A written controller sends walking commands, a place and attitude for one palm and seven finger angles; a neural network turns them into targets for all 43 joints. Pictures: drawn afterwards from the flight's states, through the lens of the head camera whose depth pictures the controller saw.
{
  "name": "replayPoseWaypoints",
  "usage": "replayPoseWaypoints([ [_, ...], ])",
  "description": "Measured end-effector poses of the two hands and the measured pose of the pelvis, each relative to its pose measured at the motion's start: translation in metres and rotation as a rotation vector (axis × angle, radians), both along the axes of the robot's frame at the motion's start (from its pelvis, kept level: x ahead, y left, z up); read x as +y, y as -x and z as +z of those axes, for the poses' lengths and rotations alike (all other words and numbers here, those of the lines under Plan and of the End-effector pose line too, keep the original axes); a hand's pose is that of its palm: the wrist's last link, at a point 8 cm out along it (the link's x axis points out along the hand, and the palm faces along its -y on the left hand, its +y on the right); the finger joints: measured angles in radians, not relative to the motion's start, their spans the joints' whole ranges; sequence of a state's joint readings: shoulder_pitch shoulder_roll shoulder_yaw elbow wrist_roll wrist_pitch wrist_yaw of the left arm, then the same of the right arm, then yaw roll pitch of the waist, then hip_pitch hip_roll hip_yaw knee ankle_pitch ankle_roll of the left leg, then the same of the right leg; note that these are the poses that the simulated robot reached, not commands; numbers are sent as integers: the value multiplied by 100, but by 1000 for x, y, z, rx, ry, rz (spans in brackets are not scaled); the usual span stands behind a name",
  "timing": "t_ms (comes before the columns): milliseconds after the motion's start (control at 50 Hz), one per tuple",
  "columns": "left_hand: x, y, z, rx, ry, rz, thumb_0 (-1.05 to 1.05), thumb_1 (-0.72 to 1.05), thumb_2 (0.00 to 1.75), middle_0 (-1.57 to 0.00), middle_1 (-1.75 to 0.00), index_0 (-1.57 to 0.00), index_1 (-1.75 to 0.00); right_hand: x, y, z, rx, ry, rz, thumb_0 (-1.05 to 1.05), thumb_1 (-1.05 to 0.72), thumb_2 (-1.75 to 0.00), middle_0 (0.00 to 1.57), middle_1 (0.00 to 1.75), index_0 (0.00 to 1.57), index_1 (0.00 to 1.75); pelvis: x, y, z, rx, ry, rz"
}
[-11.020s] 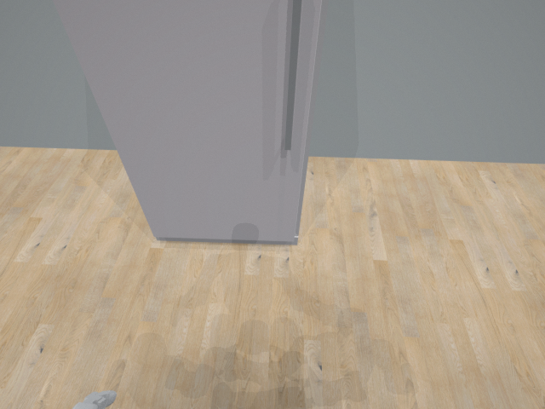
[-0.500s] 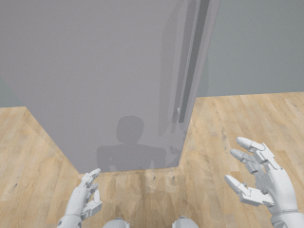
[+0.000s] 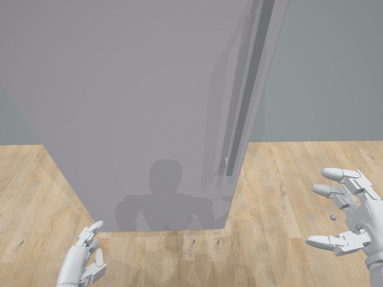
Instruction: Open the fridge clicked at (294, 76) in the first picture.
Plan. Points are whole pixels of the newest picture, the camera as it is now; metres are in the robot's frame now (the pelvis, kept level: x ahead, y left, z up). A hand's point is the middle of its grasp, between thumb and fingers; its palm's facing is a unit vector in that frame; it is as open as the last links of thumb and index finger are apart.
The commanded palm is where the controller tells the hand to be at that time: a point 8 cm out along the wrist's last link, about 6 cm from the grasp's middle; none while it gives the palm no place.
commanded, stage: raise the hand to about handle height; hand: right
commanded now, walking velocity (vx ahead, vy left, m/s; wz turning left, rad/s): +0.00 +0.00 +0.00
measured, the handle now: (240, 105) +0.49 -0.10 +0.14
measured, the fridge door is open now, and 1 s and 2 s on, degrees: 0 0 0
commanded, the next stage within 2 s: move the hooked fingers beside the handle in 0.96 s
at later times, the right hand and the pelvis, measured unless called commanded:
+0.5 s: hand (363, 173) +0.28 -0.27 +0.17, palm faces +0.03 +1.00 -0.07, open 13.9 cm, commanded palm +0.25 -0.31 +0.17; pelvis +0.01 +0.01 +0.02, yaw +0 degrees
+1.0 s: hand (352, 171) +0.28 -0.26 +0.16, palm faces +0.03 +1.00 -0.06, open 13.9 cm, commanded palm +0.25 -0.30 +0.17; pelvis +0.01 +0.01 +0.02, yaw +1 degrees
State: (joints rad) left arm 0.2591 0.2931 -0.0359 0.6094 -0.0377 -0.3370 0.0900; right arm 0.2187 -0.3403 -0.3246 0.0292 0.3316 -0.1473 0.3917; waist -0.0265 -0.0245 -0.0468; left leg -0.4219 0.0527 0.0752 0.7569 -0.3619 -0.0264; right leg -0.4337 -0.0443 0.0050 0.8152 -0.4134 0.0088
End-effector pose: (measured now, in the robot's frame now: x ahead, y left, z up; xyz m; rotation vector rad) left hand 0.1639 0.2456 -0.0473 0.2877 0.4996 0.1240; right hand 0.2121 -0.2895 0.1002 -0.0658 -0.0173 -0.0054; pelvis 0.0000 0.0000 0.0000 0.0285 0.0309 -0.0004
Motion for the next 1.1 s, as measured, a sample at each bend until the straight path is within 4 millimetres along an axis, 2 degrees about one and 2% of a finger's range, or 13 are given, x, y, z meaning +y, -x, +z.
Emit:
replayPoseWaypoints([
  [140,-20,-20,8,-37,40,-54,1,90,90,-20,-30,-21,-30,-13,-10,24,-18,-5,-14,-1,38,-35,29,113,30,113,1,-4,7,-28,3,-2],
  [260,-28,-22,7,-13,60,-74,1,90,90,-20,-30,-21,-30,-23,-19,37,-7,-9,-23,-1,46,-31,30,118,30,117,3,-4,12,-43,5,-4],
  [360,-26,-16,4,17,61,-65,1,90,90,-21,-30,-21,-30,-29,-28,53,-30,0,-24,-1,48,-30,30,119,30,119,5,-5,15,-54,7,-4],
  [520,-11,-3,1,58,51,-21,1,90,90,-21,-30,-21,-30,-35,-46,72,-25,8,-22,-2,49,-30,30,120,31,120,8,-6,19,-63,13,0],
  [620,0,3,1,68,49,5,1,90,90,-20,-30,-21,-30,-30,-52,71,-5,-5,-3,-2,49,-30,30,120,30,120,9,-7,20,-57,17,8],
  [760,7,4,3,66,39,21,1,90,90,-20,-30,-21,-30,-22,-50,62,-3,-16,-14,-2,49,-30,30,120,31,120,12,-8,21,-60,19,14],
  [1100,-2,-10,5,41,57,-5,1,90,90,-20,-30,-21,-30,-22,-49,66,0,-9,-20,-2,50,-30,30,120,31,120,14,-10,22,-63,20,8],
])
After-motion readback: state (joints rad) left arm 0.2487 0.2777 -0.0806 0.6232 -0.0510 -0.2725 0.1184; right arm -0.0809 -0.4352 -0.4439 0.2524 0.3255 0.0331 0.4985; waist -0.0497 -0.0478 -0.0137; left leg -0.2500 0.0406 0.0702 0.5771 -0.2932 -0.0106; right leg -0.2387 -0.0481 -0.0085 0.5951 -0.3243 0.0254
